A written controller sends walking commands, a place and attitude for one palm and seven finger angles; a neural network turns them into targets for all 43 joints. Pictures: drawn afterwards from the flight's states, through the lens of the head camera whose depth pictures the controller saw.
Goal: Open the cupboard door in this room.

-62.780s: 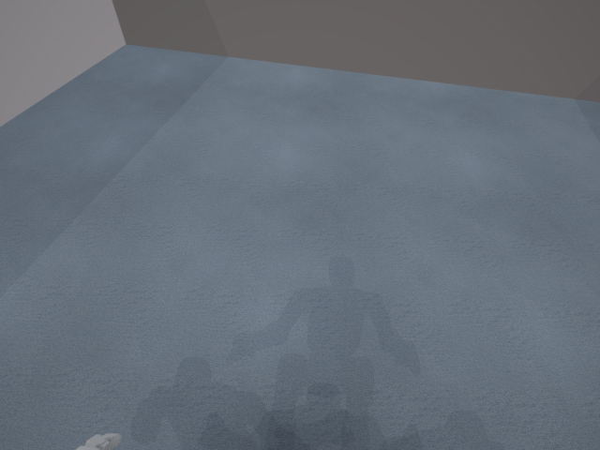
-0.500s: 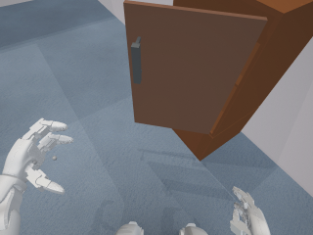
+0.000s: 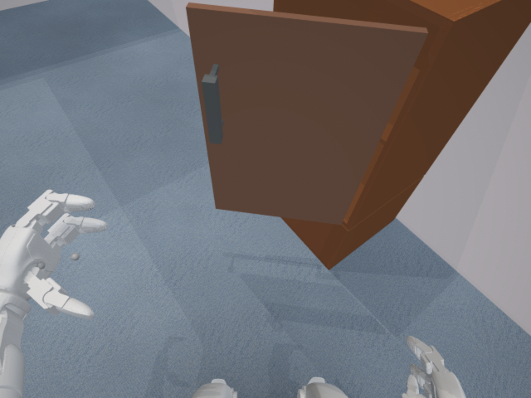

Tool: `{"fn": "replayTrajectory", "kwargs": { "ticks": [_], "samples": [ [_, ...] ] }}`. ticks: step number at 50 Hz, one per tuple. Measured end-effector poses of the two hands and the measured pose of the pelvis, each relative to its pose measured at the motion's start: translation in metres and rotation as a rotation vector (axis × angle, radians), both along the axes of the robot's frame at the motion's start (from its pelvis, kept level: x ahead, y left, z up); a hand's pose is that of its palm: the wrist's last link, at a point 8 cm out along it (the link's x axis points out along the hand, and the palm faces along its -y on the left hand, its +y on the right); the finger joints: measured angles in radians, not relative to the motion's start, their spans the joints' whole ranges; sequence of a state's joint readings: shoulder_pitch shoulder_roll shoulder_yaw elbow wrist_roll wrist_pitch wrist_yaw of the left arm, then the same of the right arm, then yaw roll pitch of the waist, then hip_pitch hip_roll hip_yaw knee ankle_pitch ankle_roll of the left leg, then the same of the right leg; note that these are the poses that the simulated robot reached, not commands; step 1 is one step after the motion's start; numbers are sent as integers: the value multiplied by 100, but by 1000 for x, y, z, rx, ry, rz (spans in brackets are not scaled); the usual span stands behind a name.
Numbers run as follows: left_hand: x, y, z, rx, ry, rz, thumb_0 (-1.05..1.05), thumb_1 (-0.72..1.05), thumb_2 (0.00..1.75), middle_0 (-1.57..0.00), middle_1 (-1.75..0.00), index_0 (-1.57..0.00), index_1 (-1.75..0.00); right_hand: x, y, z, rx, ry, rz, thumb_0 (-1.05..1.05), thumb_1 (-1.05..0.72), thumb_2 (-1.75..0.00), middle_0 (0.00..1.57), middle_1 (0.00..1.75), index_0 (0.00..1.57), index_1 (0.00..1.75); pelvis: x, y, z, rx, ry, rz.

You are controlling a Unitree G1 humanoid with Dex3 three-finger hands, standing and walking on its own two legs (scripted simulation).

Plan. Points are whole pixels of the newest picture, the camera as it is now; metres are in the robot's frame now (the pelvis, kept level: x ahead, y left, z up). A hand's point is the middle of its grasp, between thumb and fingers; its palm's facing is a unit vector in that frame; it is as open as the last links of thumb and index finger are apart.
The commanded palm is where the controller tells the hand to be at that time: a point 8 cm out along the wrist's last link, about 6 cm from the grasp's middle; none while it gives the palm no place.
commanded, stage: raise the hand with hooked fingers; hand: left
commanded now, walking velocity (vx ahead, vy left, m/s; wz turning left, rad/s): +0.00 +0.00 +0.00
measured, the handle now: (215, 105) +0.63 +0.13 +0.05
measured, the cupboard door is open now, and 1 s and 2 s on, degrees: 46 46 46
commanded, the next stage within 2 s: move the hooked fingers beside the handle in 0.16 s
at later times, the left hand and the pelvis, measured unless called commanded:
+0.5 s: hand (97, 233) +0.32 +0.26 +0.06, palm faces -0.09 -1.00 -0.02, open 14.0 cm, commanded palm +0.31 +0.31 +0.07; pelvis -0.01 +0.00 -0.01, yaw +1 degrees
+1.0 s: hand (132, 183) +0.42 +0.24 +0.06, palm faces -0.12 -0.99 +0.00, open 14.0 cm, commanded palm +0.41 +0.29 +0.06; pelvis +0.00 +0.00 -0.01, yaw +0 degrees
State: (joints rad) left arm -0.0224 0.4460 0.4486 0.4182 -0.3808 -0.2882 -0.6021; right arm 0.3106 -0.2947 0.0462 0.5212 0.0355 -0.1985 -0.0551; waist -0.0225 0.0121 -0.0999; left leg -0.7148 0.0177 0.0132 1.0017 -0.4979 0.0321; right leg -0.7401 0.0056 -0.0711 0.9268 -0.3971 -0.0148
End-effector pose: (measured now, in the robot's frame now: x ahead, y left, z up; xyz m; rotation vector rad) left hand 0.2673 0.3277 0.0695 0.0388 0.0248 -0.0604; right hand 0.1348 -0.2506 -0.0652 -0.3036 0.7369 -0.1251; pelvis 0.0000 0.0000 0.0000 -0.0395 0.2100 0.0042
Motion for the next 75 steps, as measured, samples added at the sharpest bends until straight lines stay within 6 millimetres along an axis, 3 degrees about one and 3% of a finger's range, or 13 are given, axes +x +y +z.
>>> {"fn": "replayTrajectory", "kwargs": {
  "ticks": [18, 25, 33, 43, 51, 58, 75],
  "samples": [
    [0, -2, -4, -10, 24, 7, -1, -50, 30, -30, -120, -30, -120, 11, 3, -4, 12, -22, 26, 1, -90, -89, 20, 30, 21, 30, -4, -5, -2, -1, -2, 10],
    [41, -12, -7, -17, 7, -33, -2, -50, 30, -30, -120, -30, -120, 1, -1, -15, -18, 37, 11, 1, -90, -89, 20, 30, 21, 30, -8, -5, -7, -5, 20, 19],
    [91, -28, -6, -32, 29, -62, -2, -50, 30, -30, -120, -30, -120, -25, -6, -20, -5, 118, -62, 1, -91, -89, 20, 30, 21, 30, -2, -2, -7, 5, 54, -9],
    [111, -19, -7, -17, 15, -23, -2, -50, 30, -30, -120, -30, -120, -56, -12, -27, -9, 263, -114, 1, -91, -89, 20, 30, 21, 30, 7, 0, -6, 3, 84, -20],
    [145, -36, -14, -35, 39, -63, -2, -50, 30, -30, -120, -30, -120, -63, -13, -33, -33, 324, -130, 1, -91, -89, 20, 30, 21, 30, 4, 3, -9, -4, 106, -6],
    [178, -52, -6, -36, 10, -52, -2, -50, 30, -30, -120, -30, -120, -77, -11, -38, -18, 365, -161, 1, -91, -89, 20, 30, 21, 30, 4, 4, -12, -1, 129, -20],
    [237, -61, -6, -11, 15, -41, -2, -50, 30, -30, -120, -30, -120, -145, -13, -46, -32, 600, -248, 0, -91, -89, 20, 30, 21, 30, 0, 1, -22, -12, 200, -22]
  ]
}}
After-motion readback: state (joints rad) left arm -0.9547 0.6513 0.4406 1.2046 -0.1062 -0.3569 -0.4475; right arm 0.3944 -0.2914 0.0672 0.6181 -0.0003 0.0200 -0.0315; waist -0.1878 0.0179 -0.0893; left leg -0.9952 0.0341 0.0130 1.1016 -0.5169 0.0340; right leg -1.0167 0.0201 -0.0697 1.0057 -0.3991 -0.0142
